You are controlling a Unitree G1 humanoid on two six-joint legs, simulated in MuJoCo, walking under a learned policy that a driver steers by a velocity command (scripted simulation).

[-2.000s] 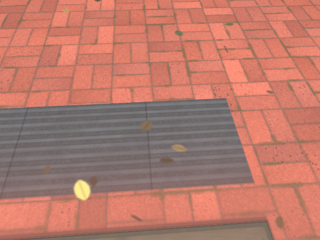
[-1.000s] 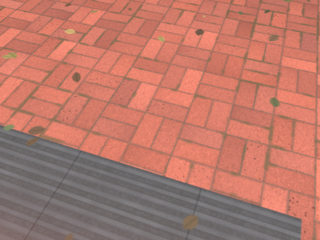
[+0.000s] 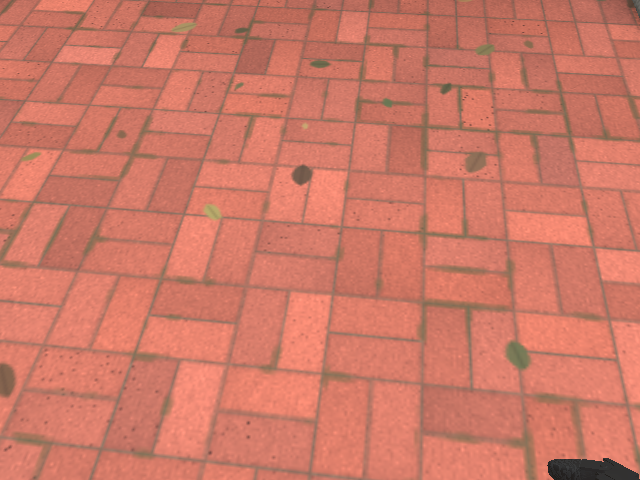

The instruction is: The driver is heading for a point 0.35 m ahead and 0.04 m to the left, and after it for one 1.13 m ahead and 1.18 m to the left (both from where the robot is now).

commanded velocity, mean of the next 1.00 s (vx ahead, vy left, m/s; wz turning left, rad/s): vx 0.21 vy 0.00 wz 0.32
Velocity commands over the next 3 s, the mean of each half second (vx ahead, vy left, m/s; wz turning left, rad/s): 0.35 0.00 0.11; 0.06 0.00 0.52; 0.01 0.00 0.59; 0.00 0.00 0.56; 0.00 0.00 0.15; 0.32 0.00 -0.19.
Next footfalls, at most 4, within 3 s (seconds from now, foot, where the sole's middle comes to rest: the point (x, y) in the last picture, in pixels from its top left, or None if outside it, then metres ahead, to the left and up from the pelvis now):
0.04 left None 0.19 0.13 -0.77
0.48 right None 0.39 -0.08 -0.77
0.90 left None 0.26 0.16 -0.77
1.40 right None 0.36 -0.03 -0.77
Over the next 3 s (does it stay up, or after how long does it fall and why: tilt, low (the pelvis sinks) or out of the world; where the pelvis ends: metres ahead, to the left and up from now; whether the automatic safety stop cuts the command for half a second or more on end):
stays up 0.29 0.19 0.00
